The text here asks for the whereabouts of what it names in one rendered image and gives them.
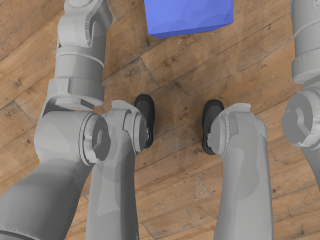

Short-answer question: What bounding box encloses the robot left forearm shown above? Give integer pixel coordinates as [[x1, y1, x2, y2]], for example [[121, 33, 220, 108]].
[[34, 0, 113, 153]]

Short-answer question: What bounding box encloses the carton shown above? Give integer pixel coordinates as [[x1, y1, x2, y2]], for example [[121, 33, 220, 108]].
[[144, 0, 234, 38]]

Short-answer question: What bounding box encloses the robot right foot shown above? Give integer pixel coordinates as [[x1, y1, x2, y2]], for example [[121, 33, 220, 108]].
[[201, 99, 224, 155]]

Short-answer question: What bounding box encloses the robot right thigh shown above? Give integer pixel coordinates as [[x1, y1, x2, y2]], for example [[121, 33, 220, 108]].
[[213, 111, 274, 240]]

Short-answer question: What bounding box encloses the robot right upper arm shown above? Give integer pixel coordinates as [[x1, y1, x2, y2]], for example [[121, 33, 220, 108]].
[[281, 86, 320, 192]]

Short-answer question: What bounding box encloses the robot left upper arm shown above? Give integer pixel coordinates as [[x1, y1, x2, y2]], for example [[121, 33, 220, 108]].
[[0, 111, 111, 240]]

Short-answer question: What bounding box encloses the robot right forearm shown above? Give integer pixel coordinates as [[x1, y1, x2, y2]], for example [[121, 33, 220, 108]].
[[290, 0, 320, 89]]

